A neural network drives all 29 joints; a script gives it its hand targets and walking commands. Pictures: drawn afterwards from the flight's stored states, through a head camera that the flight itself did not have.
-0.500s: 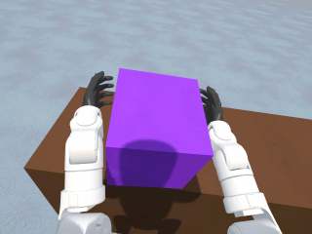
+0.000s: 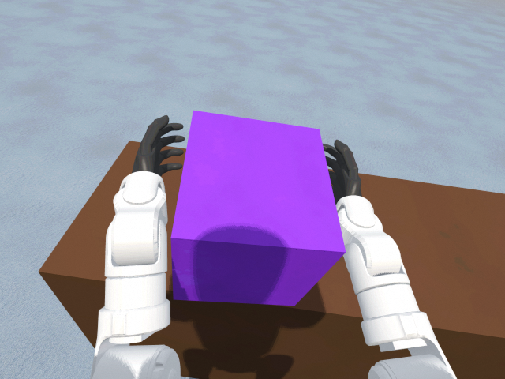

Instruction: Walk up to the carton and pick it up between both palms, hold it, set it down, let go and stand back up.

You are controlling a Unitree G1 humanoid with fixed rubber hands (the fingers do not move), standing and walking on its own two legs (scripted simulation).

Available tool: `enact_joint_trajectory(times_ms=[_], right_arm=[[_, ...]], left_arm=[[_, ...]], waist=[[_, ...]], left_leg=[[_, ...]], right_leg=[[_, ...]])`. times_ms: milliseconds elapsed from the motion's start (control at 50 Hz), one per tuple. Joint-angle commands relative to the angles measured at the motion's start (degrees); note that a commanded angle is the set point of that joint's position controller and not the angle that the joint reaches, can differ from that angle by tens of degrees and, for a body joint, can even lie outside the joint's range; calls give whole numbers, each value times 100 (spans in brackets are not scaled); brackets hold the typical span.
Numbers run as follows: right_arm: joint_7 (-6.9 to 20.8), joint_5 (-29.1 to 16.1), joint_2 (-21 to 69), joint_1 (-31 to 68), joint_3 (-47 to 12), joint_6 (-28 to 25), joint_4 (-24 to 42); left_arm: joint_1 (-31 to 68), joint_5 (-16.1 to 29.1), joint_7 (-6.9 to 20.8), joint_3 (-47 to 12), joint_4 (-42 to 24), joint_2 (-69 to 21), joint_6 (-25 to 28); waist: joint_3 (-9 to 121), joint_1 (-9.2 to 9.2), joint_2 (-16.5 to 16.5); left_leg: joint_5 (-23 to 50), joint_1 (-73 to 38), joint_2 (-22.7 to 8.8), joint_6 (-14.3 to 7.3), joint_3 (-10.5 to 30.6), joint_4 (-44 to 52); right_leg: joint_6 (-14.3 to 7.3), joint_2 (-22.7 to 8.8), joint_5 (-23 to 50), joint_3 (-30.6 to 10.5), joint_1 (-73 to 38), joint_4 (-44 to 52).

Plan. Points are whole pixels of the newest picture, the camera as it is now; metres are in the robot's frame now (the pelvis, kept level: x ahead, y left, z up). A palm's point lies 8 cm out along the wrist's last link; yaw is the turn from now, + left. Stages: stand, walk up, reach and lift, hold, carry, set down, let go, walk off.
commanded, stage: hold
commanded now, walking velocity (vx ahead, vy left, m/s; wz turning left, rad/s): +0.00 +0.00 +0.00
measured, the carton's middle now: (246, 213) +0.34 +0.01 +0.13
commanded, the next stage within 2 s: set down in 0.50 s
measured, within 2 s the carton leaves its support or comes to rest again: neither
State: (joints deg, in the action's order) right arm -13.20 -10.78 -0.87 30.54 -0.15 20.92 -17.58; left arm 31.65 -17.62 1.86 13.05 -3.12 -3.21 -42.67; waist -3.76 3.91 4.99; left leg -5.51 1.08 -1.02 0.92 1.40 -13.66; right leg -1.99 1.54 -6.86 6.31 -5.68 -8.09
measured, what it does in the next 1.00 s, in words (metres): stands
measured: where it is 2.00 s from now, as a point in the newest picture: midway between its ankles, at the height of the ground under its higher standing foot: outside the picture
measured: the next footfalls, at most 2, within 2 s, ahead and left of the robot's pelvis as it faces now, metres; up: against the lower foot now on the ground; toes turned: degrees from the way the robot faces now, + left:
none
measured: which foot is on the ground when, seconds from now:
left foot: down 0.00-1.00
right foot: down 0.00-1.00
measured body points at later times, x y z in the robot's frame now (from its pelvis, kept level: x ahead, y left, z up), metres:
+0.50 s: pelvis +0.00 +0.00 +0.00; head -0.02 +0.04 +0.45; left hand +0.37 +0.15 +0.19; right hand +0.36 -0.14 +0.17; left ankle +0.03 +0.13 -0.75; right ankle -0.01 -0.09 -0.75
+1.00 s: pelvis +0.01 +0.00 +0.00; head +0.01 +0.04 +0.45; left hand +0.39 +0.15 +0.16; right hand +0.38 -0.13 +0.13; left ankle +0.03 +0.13 -0.75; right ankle -0.01 -0.09 -0.75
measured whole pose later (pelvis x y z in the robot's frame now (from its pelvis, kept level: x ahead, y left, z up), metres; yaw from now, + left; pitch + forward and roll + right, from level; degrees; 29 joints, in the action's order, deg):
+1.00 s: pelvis +0.01 +0.00 +0.00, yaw +0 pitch -7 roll +0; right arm -10.3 -1.0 3.4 25.7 5.6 0.0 -26.3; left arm 28.4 -18.2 2.7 12.5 7.1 -4.5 -21.7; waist -6.5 1.3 4.8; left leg -5.6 -1.3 -0.3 0.5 0.9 -11.6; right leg -1.4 0.8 -7.5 6.1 -7.6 -7.1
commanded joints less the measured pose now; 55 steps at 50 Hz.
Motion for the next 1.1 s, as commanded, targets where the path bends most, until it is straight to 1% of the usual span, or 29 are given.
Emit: enact_joint_trajectory(times_ms=[0, 480, 500, 540, 600, 680, 760, 820, 880, 920, 980, 1040, 1080], right_arm=[[193, -250, 2037, 3627, -1700, -346, 1576], [193, -251, 2035, 3630, -1698, -343, 1575], [185, -306, 2027, 3721, -1563, -333, 1684], [175, -280, 2016, 3752, -1566, -310, 1682], [189, -172, 1963, 3691, -1421, -360, 1503], [288, 79, 1858, 3556, -1176, -707, 1321], [453, 453, 1748, 3255, -936, -1312, 1030], [596, 709, 1690, 2999, -847, -1832, 817], [716, 889, 1713, 2849, -845, -2278, 635], [771, 959, 1781, 2837, -908, -2524, 604], [791, 987, 1948, 2883, -1116, -2799, 654], [760, 963, 2129, 2860, -1368, -2947, 671], [730, 933, 2223, 2796, -1502, -2984, 621]], left_arm=[[2600, 714, 716, -2366, -582, -2209, 276], [2601, 714, 714, -2364, -579, -2206, 272], [2719, 777, 749, -2432, -751, -2191, 269], [2713, 736, 799, -2353, -664, -2160, 255], [2707, 630, 856, -2105, -445, -2051, 348], [2590, 463, 887, -1842, -176, -1932, 687], [2360, 273, 905, -1645, 129, -1789, 1229], [2154, 204, 873, -1639, 287, -1720, 1671], [2060, 255, 801, -1786, 421, -1751, 2075], [2054, 339, 737, -1952, 468, -1841, 2322], [2097, 465, 642, -2218, 491, -2018, 2651], [2103, 525, 572, -2383, 524, -2167, 2895], [2070, 527, 546, -2419, 578, -2225, 2988]], waist=[[2166, 50, -529], [2157, 47, -527], [2311, 58, -627], [2330, 51, -593], [2096, 21, -470], [1866, -38, -432], [1627, -98, -445], [1551, -127, -491], [1595, -131, -532], [1775, -130, -557], [2201, -144, -563], [2516, -181, -527], [2578, -212, -497]], left_leg=[[1151, -801, 240, 90, -202, -96], [1138, -806, 238, 90, -203, -93], [1126, -869, 262, 91, -206, -122], [1116, -860, 271, 74, -203, -109], [807, -712, 272, 31, -224, -17], [450, -647, 259, 14, -259, 110], [216, -651, 227, 28, -290, 226], [258, -714, 196, 73, -289, 278], [427, -808, 168, 138, -265, 277], [645, -910, 161, 185, -239, 230], [1144, -1072, 173, 228, -190, 115], [1611, -1101, 195, 225, -147, 31], [1768, -1038, 207, 204, -131, 28]], right_leg=[[344, 48, 1287, -5, -261, -89], [344, 47, 1270, -4, -251, -87], [424, 19, 1448, -22, -237, -172], [463, 20, 1545, -6, -283, -206], [492, 0, 1367, 12, -285, -189], [488, -6, 1083, 60, -271, -146], [470, -13, 879, 108, -315, -72], [449, -6, 897, 126, -390, -30], [433, 10, 987, 123, -413, -5], [429, 30, 1144, 110, -418, -9], [447, 64, 1625, 66, -494, -60], [488, 77, 2190, 1, -648, -130], [517, 72, 2460, -43, -754, -162]])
